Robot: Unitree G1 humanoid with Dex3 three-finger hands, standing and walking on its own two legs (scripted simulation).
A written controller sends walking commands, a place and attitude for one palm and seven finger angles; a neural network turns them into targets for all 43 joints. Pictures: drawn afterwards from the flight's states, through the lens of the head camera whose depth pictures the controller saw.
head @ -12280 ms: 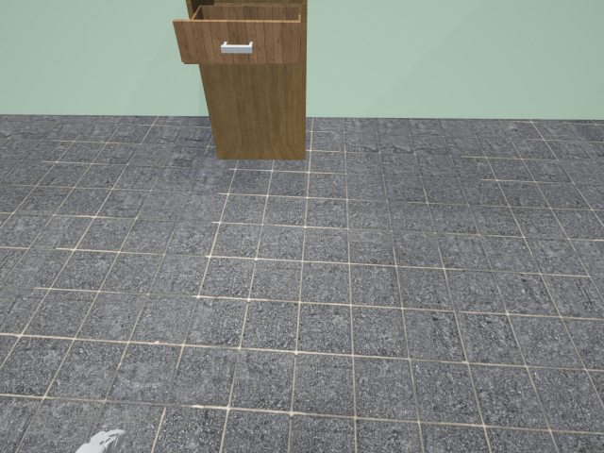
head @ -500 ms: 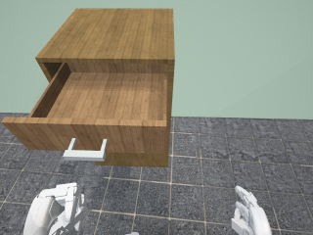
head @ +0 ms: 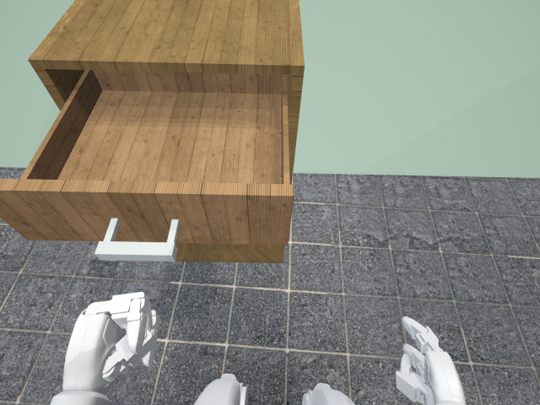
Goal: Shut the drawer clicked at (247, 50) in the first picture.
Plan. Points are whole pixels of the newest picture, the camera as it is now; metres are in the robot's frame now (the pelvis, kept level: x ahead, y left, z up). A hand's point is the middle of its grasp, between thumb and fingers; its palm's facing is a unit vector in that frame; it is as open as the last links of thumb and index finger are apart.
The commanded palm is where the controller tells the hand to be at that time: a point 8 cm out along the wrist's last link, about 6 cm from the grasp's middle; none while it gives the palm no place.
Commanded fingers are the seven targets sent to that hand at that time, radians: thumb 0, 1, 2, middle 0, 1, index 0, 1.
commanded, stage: bring the fist close to the handle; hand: left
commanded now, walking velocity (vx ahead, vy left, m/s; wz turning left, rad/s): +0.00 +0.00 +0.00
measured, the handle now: (140, 238) +0.34 +0.21 +0.04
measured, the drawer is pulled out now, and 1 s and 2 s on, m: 0.27 0.27 0.17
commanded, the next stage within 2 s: push the drawer shut in 0.56 s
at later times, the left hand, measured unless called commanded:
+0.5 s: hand (152, 326) +0.22 +0.16 +0.04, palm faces +0.04 -1.00 -0.01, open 3.3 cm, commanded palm +0.19 +0.21 +0.04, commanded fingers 0.00 0.90 0.90 -1.40 -1.60 -1.40 -1.60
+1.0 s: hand (160, 301) +0.25 +0.16 +0.05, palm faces +0.04 -1.00 -0.05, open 3.3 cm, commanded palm +0.23 +0.22 +0.04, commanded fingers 0.00 0.90 0.90 -1.40 -1.60 -1.40 -1.60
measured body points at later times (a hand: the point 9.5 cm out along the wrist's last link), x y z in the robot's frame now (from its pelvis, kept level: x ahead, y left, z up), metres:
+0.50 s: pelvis +0.00 +0.02 -0.01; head +0.07 +0.03 +0.43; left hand +0.21 +0.22 +0.04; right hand +0.18 -0.21 -0.09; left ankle +0.01 +0.10 -0.66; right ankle +0.00 -0.08 -0.66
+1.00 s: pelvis +0.00 +0.01 -0.01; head +0.07 +0.02 +0.43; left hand +0.24 +0.21 +0.05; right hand +0.17 -0.22 -0.10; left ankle +0.01 +0.10 -0.66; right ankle +0.00 -0.08 -0.66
